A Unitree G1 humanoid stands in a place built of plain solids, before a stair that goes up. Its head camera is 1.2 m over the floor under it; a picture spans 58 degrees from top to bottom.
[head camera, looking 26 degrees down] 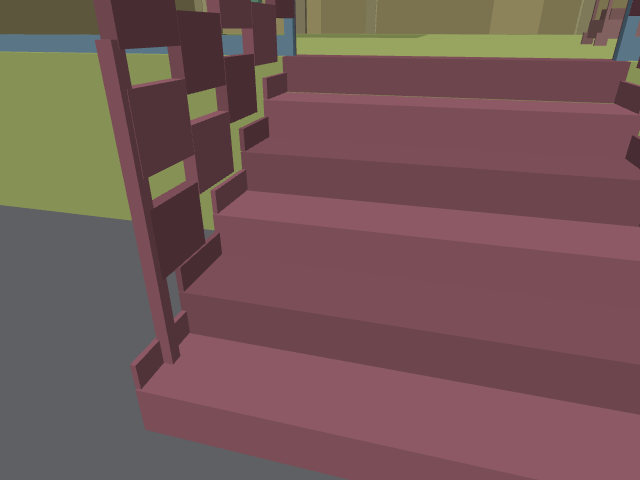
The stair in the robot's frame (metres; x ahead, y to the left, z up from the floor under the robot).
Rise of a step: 0.18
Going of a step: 0.30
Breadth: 1.62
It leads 15 degrees to the right of straight ahead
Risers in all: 6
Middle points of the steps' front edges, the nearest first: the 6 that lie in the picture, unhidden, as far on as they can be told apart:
0.81 -0.20 0.18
1.10 -0.28 0.36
1.39 -0.35 0.54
1.68 -0.43 0.71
1.97 -0.51 0.89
2.26 -0.58 1.07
